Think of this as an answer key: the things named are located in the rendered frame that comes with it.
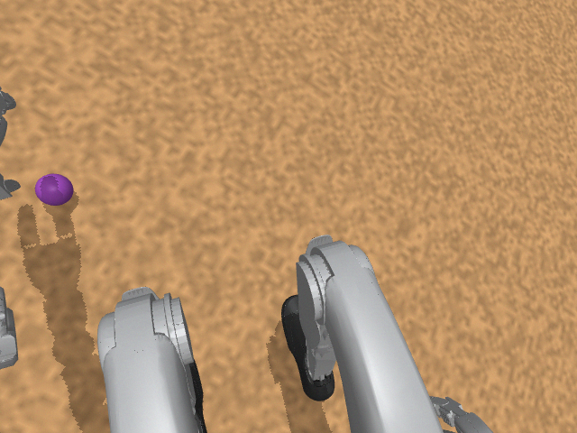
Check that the left robot foot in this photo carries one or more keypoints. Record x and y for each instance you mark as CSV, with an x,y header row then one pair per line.
x,y
199,398

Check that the right robot foot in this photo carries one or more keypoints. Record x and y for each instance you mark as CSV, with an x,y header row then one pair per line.
x,y
316,390

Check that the left robot hand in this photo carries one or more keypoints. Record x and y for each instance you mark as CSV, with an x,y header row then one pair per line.
x,y
6,103

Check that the right robot hand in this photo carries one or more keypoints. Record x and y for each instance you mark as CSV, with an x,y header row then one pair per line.
x,y
453,414

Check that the left robot arm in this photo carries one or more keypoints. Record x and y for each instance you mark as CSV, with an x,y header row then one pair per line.
x,y
8,342

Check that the ball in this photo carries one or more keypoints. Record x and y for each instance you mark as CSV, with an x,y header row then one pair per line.
x,y
54,189

